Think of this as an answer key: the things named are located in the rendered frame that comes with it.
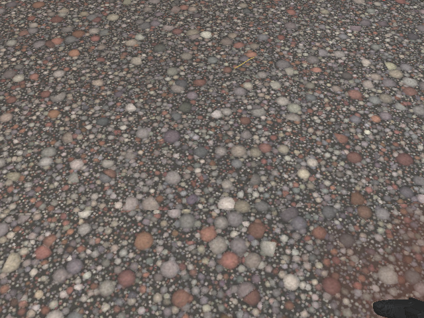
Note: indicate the right robot hand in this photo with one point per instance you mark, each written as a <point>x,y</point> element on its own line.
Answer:
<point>400,308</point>

